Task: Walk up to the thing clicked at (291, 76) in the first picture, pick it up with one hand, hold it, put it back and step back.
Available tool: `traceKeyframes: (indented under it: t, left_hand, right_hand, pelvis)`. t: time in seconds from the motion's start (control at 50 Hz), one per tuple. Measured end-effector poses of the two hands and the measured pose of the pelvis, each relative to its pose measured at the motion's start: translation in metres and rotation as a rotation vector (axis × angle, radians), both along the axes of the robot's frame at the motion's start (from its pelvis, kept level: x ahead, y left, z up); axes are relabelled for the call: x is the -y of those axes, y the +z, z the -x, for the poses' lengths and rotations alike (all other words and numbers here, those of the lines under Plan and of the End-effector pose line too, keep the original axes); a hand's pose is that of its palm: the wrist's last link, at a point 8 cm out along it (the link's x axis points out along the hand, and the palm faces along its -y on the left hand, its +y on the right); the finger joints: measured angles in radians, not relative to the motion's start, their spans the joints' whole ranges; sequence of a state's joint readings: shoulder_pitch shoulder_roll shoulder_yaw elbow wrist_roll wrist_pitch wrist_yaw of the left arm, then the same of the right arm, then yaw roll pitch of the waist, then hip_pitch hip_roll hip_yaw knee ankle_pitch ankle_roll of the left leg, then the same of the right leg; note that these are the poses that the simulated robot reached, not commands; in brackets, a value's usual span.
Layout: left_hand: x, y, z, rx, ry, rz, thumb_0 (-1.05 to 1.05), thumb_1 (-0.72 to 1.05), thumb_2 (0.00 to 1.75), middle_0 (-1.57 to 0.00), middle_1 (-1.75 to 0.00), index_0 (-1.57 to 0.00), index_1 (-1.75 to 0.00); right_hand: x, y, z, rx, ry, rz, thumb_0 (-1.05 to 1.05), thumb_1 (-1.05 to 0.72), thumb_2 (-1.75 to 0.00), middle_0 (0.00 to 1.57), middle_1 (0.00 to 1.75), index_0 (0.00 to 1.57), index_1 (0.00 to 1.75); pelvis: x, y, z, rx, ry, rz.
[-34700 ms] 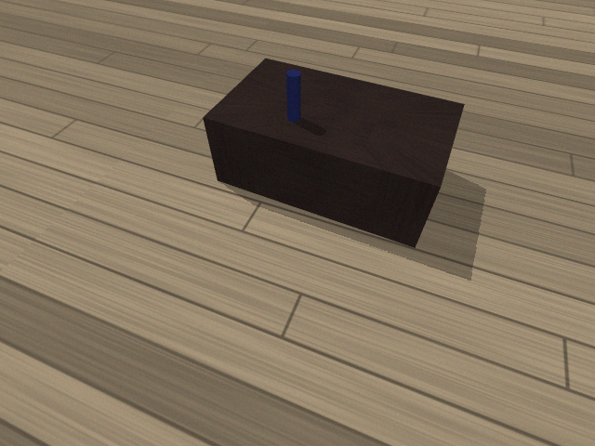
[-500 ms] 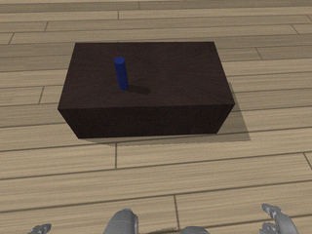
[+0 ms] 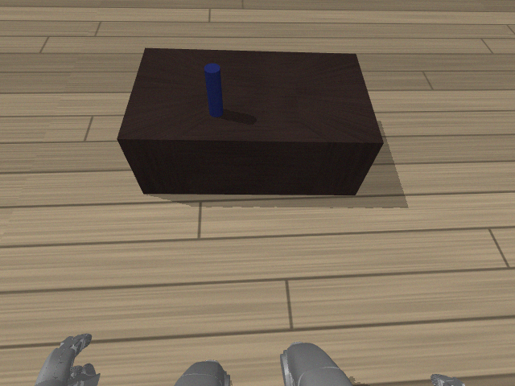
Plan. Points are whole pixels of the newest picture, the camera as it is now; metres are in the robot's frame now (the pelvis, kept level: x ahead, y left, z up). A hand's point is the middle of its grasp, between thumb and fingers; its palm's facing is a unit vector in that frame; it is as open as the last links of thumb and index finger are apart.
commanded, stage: step back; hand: left
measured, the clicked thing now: (214, 91) +1.03 +0.19 -0.30
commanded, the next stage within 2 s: stand in 1.30 s
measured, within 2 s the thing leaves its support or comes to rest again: neither
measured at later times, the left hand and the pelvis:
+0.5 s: hand out of the picture -0.07 +0.27 -0.14, palm faces +0.05 -0.90 -0.42, open 7.4 cm; pelvis -0.12 -0.02 +0.00, yaw +2 degrees
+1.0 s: hand out of the picture -0.04 +0.26 -0.15, palm faces +0.04 -0.94 -0.35, open 7.4 cm; pelvis -0.10 +0.00 +0.00, yaw +2 degrees
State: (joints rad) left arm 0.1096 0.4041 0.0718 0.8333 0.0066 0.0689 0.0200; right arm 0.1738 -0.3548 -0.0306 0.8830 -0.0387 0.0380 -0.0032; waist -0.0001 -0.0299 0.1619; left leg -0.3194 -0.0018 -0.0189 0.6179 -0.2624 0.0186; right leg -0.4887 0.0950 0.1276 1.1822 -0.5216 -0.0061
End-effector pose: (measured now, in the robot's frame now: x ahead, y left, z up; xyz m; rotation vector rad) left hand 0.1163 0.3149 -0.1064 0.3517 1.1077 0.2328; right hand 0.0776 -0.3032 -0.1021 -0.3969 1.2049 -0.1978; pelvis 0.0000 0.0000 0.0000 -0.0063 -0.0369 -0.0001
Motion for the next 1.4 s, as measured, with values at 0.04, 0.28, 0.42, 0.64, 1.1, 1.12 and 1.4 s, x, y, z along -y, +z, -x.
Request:
traceKeyframes:
  t: [0.04, 0.28, 0.42, 0.64, 1.1, 1.12, 1.4]
  left_hand:
    - [0.004, 0.0, 0.02, -0.02, -0.008, 0.004, 0.0, 0.9, 0.9, -0.21, -0.29, -0.2, -0.3]
    - [0.037, 0.005, 0.152, -0.136, 0.001, -0.019, 0.0, 0.9, 0.9, -0.21, -0.3, -0.21, -0.3]
    - [0.024, 0.014, 0.182, -0.065, 0.046, -0.041, 0.0, 0.89, 0.9, -0.21, -0.3, -0.21, -0.3]
    - [0.006, 0.003, 0.2, -0.092, 0.057, -0.004, 0.0, 0.9, 0.9, -0.21, -0.29, -0.2, -0.3]
    - [0.011, -0.005, 0.142, -0.064, 0.053, 0.052, 0.0, 0.9, 0.9, -0.21, -0.29, -0.21, -0.3]
    - [0.01, -0.005, 0.138, -0.059, 0.049, 0.05, 0.0, 0.9, 0.9, -0.21, -0.29, -0.21, -0.3]
    - [0.012, 0.008, 0.102, -0.022, 0.023, 0.04, 0.0, 0.9, 0.9, -0.21, -0.29, -0.2, -0.3]
  right_hand:
    - [0.004, 0.003, 0.006, 0.023, 0.001, 0.004, 0.01, -0.9, -0.9, 0.2, 0.3, 0.21, 0.3]
    - [0.04, -0.011, 0.07, 0.082, -0.04, -0.027, 0.0, -0.9, -0.9, 0.2, 0.3, 0.21, 0.3]
    - [0.038, -0.019, 0.124, -0.037, -0.003, -0.025, 0.01, -0.9, -0.9, 0.2, 0.3, 0.21, 0.3]
    - [0.011, -0.009, 0.141, 0.021, -0.002, -0.052, 0.01, -0.9, -0.9, 0.2, 0.3, 0.21, 0.3]
    - [-0.007, -0.001, 0.074, 0.031, 0.011, -0.047, 0.01, -0.9, -0.9, 0.2, 0.3, 0.21, 0.3]
    - [-0.009, 0.0, 0.069, 0.037, 0.009, -0.05, 0.01, -0.9, -0.9, 0.2, 0.3, 0.21, 0.3]
    - [-0.019, 0.004, 0.038, 0.097, 0.003, -0.079, 0.0, -0.9, -0.9, 0.2, 0.3, 0.21, 0.3]
  pelvis:
    - [0.003, 0.001, 0.014, -0.005, -0.014, 0.006]
    - [0.028, -0.001, 0.091, -0.002, -0.054, -0.026]
    - [0.025, 0.0, 0.115, -0.003, 0.014, -0.026]
    - [0.016, 0.002, 0.127, 0.008, 0.019, -0.037]
    - [0.003, 0.007, 0.084, -0.008, 0.026, 0.003]
    - [0.003, 0.008, 0.083, -0.009, 0.026, 0.004]
    - [-0.001, 0.014, 0.078, -0.001, 0.021, -0.004]
